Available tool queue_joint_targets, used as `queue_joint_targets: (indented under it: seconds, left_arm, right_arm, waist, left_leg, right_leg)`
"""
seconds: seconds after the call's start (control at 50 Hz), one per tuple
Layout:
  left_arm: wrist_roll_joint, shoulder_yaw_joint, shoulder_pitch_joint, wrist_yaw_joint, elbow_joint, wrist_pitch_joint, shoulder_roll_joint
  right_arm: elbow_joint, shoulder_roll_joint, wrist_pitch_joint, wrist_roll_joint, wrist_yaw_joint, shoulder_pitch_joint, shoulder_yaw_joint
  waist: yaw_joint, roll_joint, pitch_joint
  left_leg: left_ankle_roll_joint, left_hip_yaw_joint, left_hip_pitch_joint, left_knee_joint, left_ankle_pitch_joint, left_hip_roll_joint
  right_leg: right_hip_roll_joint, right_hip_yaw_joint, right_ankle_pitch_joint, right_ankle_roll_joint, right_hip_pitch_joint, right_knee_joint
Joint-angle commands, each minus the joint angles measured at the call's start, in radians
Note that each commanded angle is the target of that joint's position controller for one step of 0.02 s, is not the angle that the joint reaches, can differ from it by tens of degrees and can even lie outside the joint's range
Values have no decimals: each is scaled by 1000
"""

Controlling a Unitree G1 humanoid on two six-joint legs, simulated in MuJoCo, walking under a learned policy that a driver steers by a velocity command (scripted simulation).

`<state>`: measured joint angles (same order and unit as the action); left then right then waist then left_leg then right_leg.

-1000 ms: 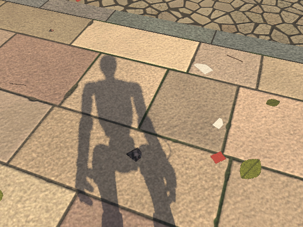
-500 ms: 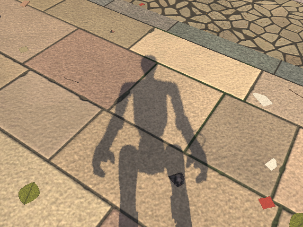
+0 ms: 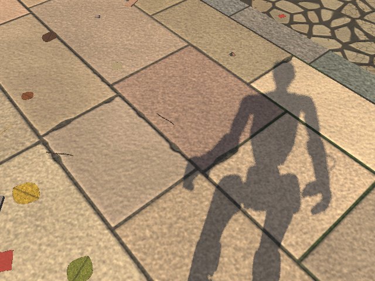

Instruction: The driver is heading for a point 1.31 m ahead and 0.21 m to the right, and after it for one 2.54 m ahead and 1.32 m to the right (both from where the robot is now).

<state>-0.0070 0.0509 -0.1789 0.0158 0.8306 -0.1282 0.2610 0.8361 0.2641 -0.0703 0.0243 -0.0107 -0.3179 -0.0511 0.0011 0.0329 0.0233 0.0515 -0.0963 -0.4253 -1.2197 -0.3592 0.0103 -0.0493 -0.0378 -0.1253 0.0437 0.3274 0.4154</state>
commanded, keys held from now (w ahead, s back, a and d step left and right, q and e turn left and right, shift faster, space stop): w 0.58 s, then w+e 0.42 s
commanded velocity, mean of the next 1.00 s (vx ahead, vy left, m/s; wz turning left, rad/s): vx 0.50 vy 0.00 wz -0.06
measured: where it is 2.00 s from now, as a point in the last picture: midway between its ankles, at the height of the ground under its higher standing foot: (223, 155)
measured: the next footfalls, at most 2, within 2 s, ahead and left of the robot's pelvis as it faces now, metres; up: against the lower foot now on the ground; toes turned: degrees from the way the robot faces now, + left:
left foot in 0.34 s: +0.34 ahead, +0.16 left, +0.00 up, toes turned +4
right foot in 0.92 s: +0.66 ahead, -0.06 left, +0.00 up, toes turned -8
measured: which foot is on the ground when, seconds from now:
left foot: up 0.00-0.32, down 0.34-0.94, up 0.96-1.00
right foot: down 0.00-0.34, up 0.36-0.90, down 0.92-1.00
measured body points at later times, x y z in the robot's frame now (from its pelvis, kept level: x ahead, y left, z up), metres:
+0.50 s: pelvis +0.26 +0.08 +0.00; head +0.29 +0.10 +0.45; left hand +0.33 +0.35 -0.13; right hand +0.39 -0.18 -0.10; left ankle +0.30 +0.16 -0.74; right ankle +0.21 -0.08 -0.65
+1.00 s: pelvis +0.54 +0.02 -0.02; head +0.58 +0.01 +0.43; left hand +0.75 +0.25 -0.11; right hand +0.54 -0.25 -0.15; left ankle +0.37 +0.18 -0.64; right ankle +0.61 -0.06 -0.74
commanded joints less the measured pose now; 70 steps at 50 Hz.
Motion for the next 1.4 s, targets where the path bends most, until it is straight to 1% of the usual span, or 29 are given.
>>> queue_joint_targets:
  seconds: [0.02, 0.1, 0.24, 0.28, 0.32, 0.34, 0.36, 0.38, 0.4, 0.42, 0.44, 0.48, 0.54, 0.68, 0.8, 0.86, 0.9, 0.92, 0.94, 0.96, 0.98, 1.0, 1.04, 1.1, 1.16, 1.22, 1.3, 1.36, 1.4]
  left_arm:
    - [0, 14, -42, 7, -16, -11, 73]
    - [14, 30, -81, 2, 11, -9, 139]
    - [37, 30, -187, 0, 57, 22, 179]
    - [39, 32, -193, -2, 66, 34, 190]
    - [37, 29, -173, -5, 66, 46, 193]
    - [29, 17, -175, -7, 62, 48, 163]
    - [-1, -9, -175, -10, 26, 42, 103]
    - [16, -34, -275, -6, 17, 20, 10]
    - [39, -6, -221, -3, 25, 5, 131]
    - [49, 4, -146, -1, 2, -1, 160]
    - [38, 3, -112, -6, 0, 3, 144]
    - [20, 7, -110, -7, -1, 23, 116]
    - [16, 5, -102, -10, -5, 50, 82]
    - [23, -5, 106, 7, -65, 50, 49]
    - [30, -11, 245, 43, -146, 45, 44]
    - [27, -1, 221, 61, -170, 44, 65]
    - [27, 36, 27, 57, -134, 49, 123]
    - [28, 69, -142, 43, -97, 54, 191]
    - [25, 98, -239, 26, -90, 59, 311]
    - [29, 82, -262, 25, -94, 56, 273]
    - [21, 67, -235, 22, -94, 54, 210]
    - [24, 57, -161, 18, -108, 53, 175]
    - [16, 40, -46, 17, -146, 52, 125]
    - [16, 44, -34, 7, -161, 49, 133]
    - [22, 54, -85, -12, -151, 50, 166]
    - [32, 54, -137, -24, -139, 62, 168]
    - [38, 55, -192, -30, -124, 76, 169]
    - [33, 58, -176, -36, -130, 85, 172]
    - [26, 41, -143, -31, -152, 85, 118]
  right_arm:
    - [-72, 33, -9, -3, 4, -30, -9]
    - [-126, 17, -11, -23, 7, 94, 10]
    - [-194, 45, -24, -3, 31, 306, 15]
    - [-210, 64, -29, -2, 38, 321, 9]
    - [-184, 100, -31, -9, 38, 212, -14]
    - [-139, 151, -30, -12, 30, 57, -41]
    - [-111, 246, -24, -23, 18, -134, -67]
    - [-100, 297, -20, -27, 28, -160, -73]
    - [-108, 195, -25, -18, 34, -136, -48]
    - [-120, 153, -30, -14, 36, -64, -34]
    - [-133, 129, -31, -18, 40, 9, -25]
    - [-135, 93, -35, -28, 46, 72, -17]
    - [-105, 106, -51, -25, 43, 51, -25]
    - [-37, 139, -41, -30, 12, -33, -32]
    - [22, 146, -21, -23, 2, -92, -36]
    - [14, 175, -3, -21, -10, -56, -43]
    - [-1, 197, 16, -21, -23, -29, -47]
    - [-19, 194, 15, -23, -30, -29, -42]
    - [-59, 76, -12, -52, -14, -127, -3]
    - [-68, 72, -56, -38, 5, -109, 9]
    - [-98, 148, -82, 5, 17, 13, -14]
    - [-123, 147, -92, 10, 16, 78, -10]
    - [-123, 147, -79, -28, 0, 80, -23]
    - [-136, 111, -43, -42, -4, 51, -24]
    - [-179, 88, -34, -47, -10, 156, -17]
    - [-208, 61, -42, -38, -1, 274, -5]
    - [-241, 92, -58, -20, 20, 361, -13]
    - [-240, 130, -73, -16, 28, 319, -31]
    - [-205, 173, -83, -30, 18, 138, -55]
  waist:
    - [-14, -91, -49]
    - [3, -77, -11]
    - [71, -107, 17]
    - [59, -113, 20]
    - [-16, -111, -32]
    - [-83, -80, -122]
    - [-145, 87, -274]
    - [-82, 324, -349]
    - [-102, 179, -275]
    - [-82, 126, -172]
    - [-50, 45, -126]
    - [2, 51, -80]
    - [25, 35, -55]
    - [-41, 22, 15]
    - [-85, 14, 67]
    - [-48, 48, 23]
    - [60, 68, -102]
    - [135, 27, -192]
    - [90, -219, -325]
    - [94, -229, -459]
    - [124, -160, -329]
    - [94, -89, -205]
    - [7, -26, -94]
    - [-34, -70, -71]
    - [-5, -79, -40]
    - [46, -105, -38]
    - [76, -123, -35]
    - [37, -157, -42]
    - [-59, -139, -151]
  left_leg:
    - [4, -19, -180, 48, 48, -114]
    - [-22, 26, -220, 287, 175, -147]
    - [-23, 87, -128, 612, 341, -91]
    - [2, 96, -102, 660, 285, -77]
    - [33, 134, 73, 718, 254, -33]
    - [64, 120, 281, 728, 251, -38]
    - [139, -148, 557, 738, 265, -262]
    - [275, -585, 778, 888, 72, -417]
    - [244, -588, 715, 929, 5, -395]
    - [209, -441, 605, 931, 81, -363]
    - [191, -330, 488, 949, 196, -317]
    - [176, -202, 344, 1010, 312, -255]
    - [191, -105, 293, 1060, 441, -230]
    - [139, 67, 345, 1110, 434, -212]
    - [112, 147, 526, 1054, 493, -274]
    - [79, 196, 567, 920, 848, -280]
    - [42, 246, 531, 642, 1140, -247]
    - [5, 257, 345, 393, 1000, -209]
    - [-60, 240, -95, -4, 282, -61]
    - [-64, 33, -303, -187, -217, 57]
    - [-38, -30, -400, -211, -144, -13]
    - [-23, -9, -397, -138, -49, -58]
    - [-40, 3, -263, 14, 38, -121]
    - [-80, 26, -181, 122, 86, -127]
    - [-112, 45, -200, 313, 245, -102]
    - [-112, 48, -141, 550, 414, -53]
    - [-100, 25, -100, 693, 419, -15]
    - [-61, 12, -23, 750, 302, -6]
    - [7, -7, 274, 792, 306, -64]
  right_leg:
    - [274, 314, 24, 198, -171, -258]
    - [278, 218, 100, 216, -142, -311]
    - [274, 133, 76, 150, -205, -258]
    - [302, 145, 72, 133, -253, -219]
    - [277, 112, 241, 99, -252, -79]
    - [221, 59, 327, 67, -195, 120]
    - [150, -10, 73, 19, 8, 482]
    - [5, 37, -429, -16, 361, 763]
    - [65, 133, -420, -1, 467, 874]
    - [111, 121, -316, 17, 495, 870]
    - [153, 106, -229, 11, 446, 829]
    - [197, 110, -136, -1, 351, 740]
    - [194, 97, -62, -23, 341, 669]
    - [157, 77, 247, -25, 386, 315]
    - [121, 54, 175, 19, 443, 191]
    - [65, -26, 33, 59, 334, 179]
    - [-19, -83, 3, 105, 59, 150]
    - [14, 17, 49, 152, -234, 125]
    - [286, 482, 33, 317, -655, 130]
    - [403, 897, -118, 410, -795, -73]
    - [360, 757, -132, 336, -712, -104]
    - [318, 609, -66, 293, -543, -113]
    - [244, 443, 116, 256, -257, -155]
    - [193, 355, 230, 263, -101, -199]
    - [155, 296, 261, 238, -52, -201]
    - [116, 280, 165, 190, -54, -171]
    - [156, 383, 73, 174, -138, -104]
    - [185, 473, 78, 151, -205, -17]
    - [110, 428, 131, 100, -143, 183]
Velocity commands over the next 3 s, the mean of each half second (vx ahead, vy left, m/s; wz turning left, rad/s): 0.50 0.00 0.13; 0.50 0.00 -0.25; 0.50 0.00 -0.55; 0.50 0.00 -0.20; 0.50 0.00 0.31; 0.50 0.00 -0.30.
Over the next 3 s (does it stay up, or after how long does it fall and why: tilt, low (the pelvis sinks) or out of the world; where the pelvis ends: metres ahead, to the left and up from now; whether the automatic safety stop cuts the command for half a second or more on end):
stays up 1.53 -0.38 -0.02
